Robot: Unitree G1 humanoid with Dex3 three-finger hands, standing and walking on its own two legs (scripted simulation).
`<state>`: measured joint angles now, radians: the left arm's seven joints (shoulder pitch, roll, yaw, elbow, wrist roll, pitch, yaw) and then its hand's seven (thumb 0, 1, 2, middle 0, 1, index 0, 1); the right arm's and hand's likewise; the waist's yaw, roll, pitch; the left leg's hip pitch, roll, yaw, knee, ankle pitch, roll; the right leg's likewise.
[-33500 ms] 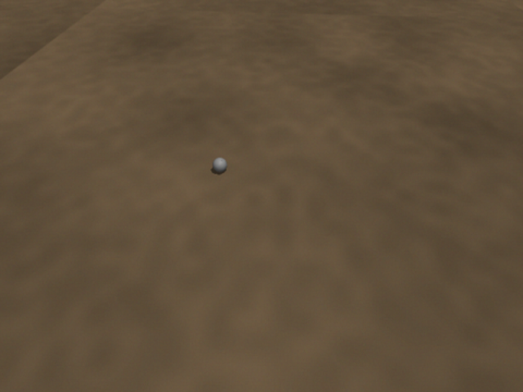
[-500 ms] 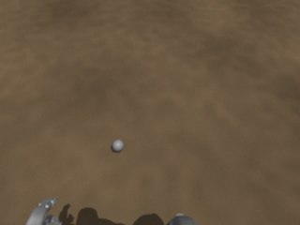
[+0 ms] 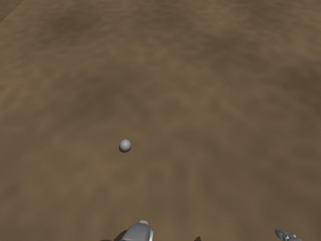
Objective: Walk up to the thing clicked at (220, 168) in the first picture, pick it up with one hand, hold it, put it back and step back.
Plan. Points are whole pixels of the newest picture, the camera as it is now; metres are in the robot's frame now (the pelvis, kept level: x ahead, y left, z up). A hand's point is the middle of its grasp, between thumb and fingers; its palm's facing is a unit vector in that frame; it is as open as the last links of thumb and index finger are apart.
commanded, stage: step back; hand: left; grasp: from above
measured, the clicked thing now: (125, 145) +0.81 +0.31 -0.71
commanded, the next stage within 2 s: stand in 1.72 s
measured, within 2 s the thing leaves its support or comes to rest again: neither
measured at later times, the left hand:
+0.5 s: hand out of the picture -0.08 +0.26 -0.14, palm faces +0.03 -0.92 -0.39, open 7.4 cm
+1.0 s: hand out of the picture -0.24 +0.26 -0.14, palm faces +0.09 -0.91 -0.40, open 7.4 cm
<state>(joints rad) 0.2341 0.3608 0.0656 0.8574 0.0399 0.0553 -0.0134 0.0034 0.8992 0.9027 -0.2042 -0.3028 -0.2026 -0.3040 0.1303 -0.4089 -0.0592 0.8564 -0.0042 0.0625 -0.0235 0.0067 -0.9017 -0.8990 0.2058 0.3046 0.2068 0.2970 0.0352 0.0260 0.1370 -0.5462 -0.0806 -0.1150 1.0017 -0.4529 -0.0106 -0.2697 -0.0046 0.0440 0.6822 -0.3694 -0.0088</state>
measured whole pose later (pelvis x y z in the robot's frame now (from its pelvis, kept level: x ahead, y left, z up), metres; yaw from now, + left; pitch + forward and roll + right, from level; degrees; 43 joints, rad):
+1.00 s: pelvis -0.26 -0.03 +0.01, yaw +6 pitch -3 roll +1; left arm 0.24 0.41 0.07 0.97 0.03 0.02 -0.02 0.01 0.90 0.90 -0.20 -0.30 -0.20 -0.30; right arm 0.26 -0.36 -0.05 1.00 -0.04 -0.01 0.02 0.01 -0.90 -0.90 0.21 0.30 0.21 0.30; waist 0.01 -0.03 0.05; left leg -0.23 -0.03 -0.02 0.56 -0.28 0.03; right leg -0.34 -0.03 0.02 0.82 -0.47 -0.03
